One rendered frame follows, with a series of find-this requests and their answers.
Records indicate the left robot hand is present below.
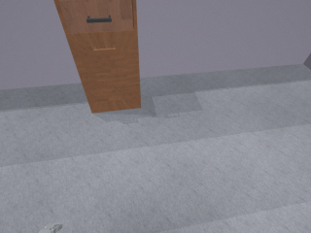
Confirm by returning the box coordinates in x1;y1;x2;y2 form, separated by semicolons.
38;222;63;233

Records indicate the handle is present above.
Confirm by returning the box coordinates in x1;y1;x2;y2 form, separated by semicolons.
93;48;116;53
86;15;112;23

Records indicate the cabinet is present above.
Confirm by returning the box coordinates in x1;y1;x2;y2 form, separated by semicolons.
53;0;141;114

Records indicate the drawer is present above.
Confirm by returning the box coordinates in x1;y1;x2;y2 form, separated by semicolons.
59;0;134;33

